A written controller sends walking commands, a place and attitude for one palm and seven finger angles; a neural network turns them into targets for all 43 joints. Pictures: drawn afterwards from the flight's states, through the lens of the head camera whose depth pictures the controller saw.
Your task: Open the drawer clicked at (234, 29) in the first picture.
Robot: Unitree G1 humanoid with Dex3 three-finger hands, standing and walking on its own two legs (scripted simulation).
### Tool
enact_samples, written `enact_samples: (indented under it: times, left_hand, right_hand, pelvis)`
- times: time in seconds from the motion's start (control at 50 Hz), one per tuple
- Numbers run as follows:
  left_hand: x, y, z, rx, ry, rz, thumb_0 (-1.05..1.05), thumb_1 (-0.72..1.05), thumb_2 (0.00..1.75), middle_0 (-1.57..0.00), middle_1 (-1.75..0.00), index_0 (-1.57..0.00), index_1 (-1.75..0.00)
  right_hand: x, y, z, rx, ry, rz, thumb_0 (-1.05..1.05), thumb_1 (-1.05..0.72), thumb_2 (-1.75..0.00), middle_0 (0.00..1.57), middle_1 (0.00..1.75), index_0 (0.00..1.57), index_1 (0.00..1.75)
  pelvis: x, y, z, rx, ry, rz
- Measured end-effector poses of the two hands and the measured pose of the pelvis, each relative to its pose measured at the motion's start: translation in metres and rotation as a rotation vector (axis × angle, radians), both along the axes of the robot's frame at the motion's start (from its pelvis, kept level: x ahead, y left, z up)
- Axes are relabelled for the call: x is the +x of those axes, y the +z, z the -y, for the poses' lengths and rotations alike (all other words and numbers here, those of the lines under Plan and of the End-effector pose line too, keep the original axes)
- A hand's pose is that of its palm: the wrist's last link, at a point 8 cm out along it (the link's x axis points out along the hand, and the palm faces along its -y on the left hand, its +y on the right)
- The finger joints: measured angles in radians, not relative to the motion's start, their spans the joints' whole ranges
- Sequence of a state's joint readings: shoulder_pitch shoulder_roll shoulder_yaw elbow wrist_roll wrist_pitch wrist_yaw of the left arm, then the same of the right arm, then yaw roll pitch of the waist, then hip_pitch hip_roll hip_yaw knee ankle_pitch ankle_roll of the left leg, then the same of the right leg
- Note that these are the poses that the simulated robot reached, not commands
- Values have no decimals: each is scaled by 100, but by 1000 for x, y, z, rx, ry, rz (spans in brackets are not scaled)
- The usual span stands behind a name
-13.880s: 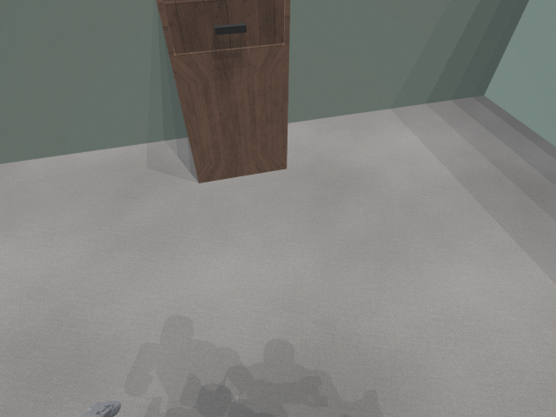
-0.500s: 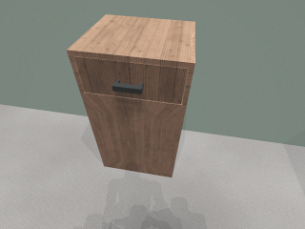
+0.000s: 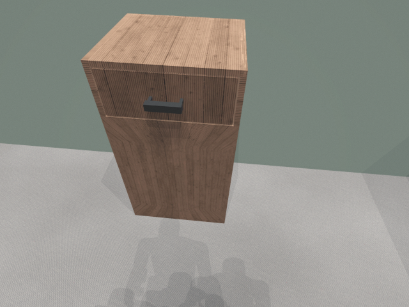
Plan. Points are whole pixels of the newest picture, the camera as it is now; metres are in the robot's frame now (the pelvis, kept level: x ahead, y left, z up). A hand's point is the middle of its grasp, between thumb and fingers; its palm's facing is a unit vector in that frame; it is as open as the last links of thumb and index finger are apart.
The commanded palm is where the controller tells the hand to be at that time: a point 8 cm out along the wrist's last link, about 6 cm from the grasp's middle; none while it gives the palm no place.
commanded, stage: come to a stop and stand still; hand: left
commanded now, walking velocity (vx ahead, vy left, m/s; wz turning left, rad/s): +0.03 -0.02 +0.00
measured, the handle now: (164, 103) +0.70 +0.15 +0.02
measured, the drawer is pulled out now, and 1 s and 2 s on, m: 0.00 0.00 0.00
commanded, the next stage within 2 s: look again from close up in 0.08 s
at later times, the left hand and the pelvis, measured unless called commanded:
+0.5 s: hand out of the picture +0.01 +0.17 -0.18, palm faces +0.03 -0.99 -0.11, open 7.4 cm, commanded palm none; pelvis +0.03 +0.03 +0.00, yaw -1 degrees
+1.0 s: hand (106, 266) +0.21 +0.20 -0.02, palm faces +0.02 -0.64 -0.77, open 7.7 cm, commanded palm +0.15 +0.24 -0.03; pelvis -0.02 +0.02 -0.01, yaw +2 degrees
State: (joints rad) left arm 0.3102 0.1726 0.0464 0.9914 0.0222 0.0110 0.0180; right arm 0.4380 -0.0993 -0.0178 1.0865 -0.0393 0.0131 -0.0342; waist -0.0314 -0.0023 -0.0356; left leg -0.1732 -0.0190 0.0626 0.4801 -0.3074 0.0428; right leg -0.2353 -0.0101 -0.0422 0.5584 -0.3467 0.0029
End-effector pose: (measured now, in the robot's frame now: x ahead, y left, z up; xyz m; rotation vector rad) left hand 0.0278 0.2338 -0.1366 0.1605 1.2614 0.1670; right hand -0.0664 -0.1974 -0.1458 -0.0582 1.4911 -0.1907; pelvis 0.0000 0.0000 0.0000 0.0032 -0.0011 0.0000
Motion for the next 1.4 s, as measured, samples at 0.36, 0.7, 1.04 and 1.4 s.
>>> enact_samples:
  times: [0.36, 0.7, 1.04, 1.4]
  left_hand:
    - [-26, -18, 21, -119, 37, -178, 1, 91, 90, -20, -30, -20, -30]
    - [-21, -10, -3, -63, 10, -168, 0, 91, 90, -20, -30, -20, -30]
    - [175, 178, 24, 755, -643, 914, 2, 79, 84, -21, -39, -20, -40]
    - [158, 175, 21, 1220, -914, 849, 0, 33, 66, -27, -66, -27, -66]
  right_hand:
    - [80, 10, -4, -74, 69, 75, 1, -92, -90, 20, 30, 20, 30]
    - [94, 10, -4, -75, 75, 111, 1, -93, -90, 20, 30, 20, 30]
    - [180, 28, 39, -104, 173, 758, 1, -91, -90, 20, 30, 20, 30]
    - [296, 34, 59, -96, 341, 732, 1, -90, -90, 20, 30, 20, 30]
  pelvis:
    - [28, 2, -22, -17, -7, 5]
    - [24, 6, -32, -4, -14, 24]
    - [-20, -17, -11, 35, 5, -39]
    - [-2, -39, 37, 28, -24, -132]
